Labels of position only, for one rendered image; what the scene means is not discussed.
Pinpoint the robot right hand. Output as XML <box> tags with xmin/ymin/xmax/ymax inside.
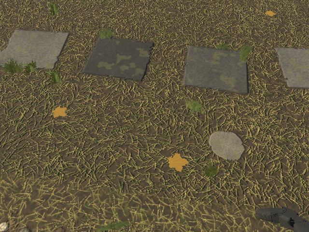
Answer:
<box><xmin>256</xmin><ymin>206</ymin><xmax>309</xmax><ymax>232</ymax></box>

